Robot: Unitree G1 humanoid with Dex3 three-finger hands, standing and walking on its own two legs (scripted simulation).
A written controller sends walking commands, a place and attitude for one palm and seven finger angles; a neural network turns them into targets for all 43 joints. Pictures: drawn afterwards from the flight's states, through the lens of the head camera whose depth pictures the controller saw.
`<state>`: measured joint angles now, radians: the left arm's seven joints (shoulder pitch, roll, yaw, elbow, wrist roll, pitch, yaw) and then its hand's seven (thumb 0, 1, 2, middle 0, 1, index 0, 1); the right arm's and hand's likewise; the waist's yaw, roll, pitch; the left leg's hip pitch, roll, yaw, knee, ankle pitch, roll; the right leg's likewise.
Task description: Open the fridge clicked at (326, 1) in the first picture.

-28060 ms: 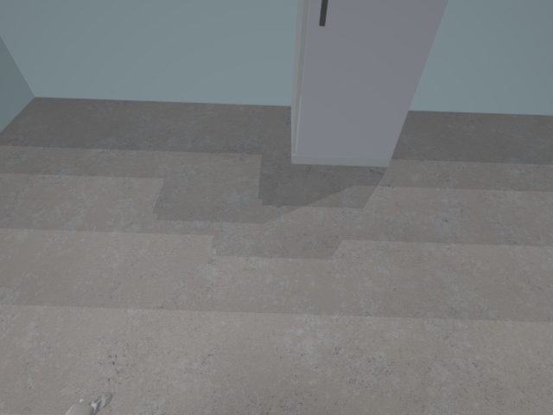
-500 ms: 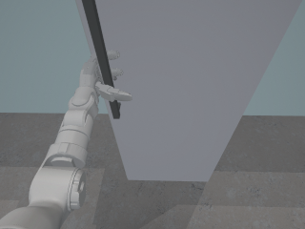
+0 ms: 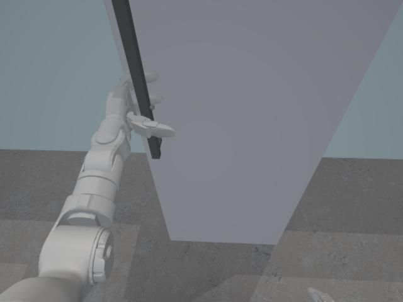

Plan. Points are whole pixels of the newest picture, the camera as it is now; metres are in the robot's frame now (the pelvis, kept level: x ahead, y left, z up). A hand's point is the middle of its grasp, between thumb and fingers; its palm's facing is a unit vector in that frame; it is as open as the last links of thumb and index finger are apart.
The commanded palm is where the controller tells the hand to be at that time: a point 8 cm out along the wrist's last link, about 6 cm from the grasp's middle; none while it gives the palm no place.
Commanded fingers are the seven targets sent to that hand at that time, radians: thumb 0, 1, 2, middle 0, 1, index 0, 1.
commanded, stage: slide the fingers in behind the handle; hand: left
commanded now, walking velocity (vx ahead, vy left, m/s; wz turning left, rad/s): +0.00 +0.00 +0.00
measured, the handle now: (140, 69) +0.49 +0.13 +0.24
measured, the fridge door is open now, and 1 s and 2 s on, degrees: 0 0 4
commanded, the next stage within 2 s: grip the handle and tug to test in 0.16 s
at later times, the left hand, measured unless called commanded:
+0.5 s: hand (150, 107) +0.44 +0.11 +0.18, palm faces -0.03 -1.00 +0.01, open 12.6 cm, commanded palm +0.42 +0.16 +0.18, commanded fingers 0.00 0.11 0.56 -0.37 -1.29 -0.37 -1.29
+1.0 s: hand (154, 106) +0.45 +0.11 +0.18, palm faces -0.03 -1.00 +0.01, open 5.2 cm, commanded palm +0.42 +0.15 +0.18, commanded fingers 0.00 0.90 0.90 -0.45 -1.40 -0.45 -1.40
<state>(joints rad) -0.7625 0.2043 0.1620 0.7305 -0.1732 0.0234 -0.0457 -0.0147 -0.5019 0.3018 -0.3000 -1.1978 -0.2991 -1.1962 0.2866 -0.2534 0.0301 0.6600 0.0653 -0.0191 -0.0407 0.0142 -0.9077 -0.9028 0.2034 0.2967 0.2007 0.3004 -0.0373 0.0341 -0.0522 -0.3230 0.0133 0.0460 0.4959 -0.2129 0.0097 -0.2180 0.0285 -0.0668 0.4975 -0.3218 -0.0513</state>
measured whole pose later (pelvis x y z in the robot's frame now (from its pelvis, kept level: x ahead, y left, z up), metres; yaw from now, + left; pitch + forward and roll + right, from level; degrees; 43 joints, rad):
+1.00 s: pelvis +0.00 +0.01 +0.00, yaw -1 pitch +3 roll +0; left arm -0.81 0.20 0.15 0.80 -0.16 -0.02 0.00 0.01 0.77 0.84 -0.44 -1.38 -0.44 -1.38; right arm 0.32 -0.25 0.02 0.69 0.06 -0.04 -0.04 0.01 -0.91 -0.90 0.20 0.30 0.20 0.30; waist -0.05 0.04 -0.04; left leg -0.35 0.01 0.06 0.51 -0.22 0.02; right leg -0.24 0.02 -0.05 0.50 -0.31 -0.04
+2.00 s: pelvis +0.01 +0.00 +0.00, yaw +0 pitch +0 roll +1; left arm -0.60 0.18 0.13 0.45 -0.18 0.21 -0.03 0.00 0.62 0.78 -0.42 -1.37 -0.43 -1.37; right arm 0.20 -0.24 0.04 0.62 0.06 0.06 -0.06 0.01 -0.91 -0.90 0.20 0.30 0.20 0.30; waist -0.02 0.03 -0.05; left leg -0.25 0.01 0.04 0.46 -0.22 0.00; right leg -0.14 0.03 -0.07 0.45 -0.32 -0.06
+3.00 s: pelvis +0.00 +0.01 +0.00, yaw +0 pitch +2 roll +0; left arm -0.67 0.29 0.19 0.63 -0.20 0.07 -0.13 -0.01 -0.50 0.30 -0.31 -1.20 -0.30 -1.20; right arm 0.27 -0.27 0.03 0.65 0.08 -0.01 -0.07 0.01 -0.91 -0.90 0.20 0.30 0.20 0.30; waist -0.03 0.03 -0.05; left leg -0.30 0.00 0.05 0.49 -0.22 0.03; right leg -0.18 0.02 -0.06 0.46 -0.31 -0.03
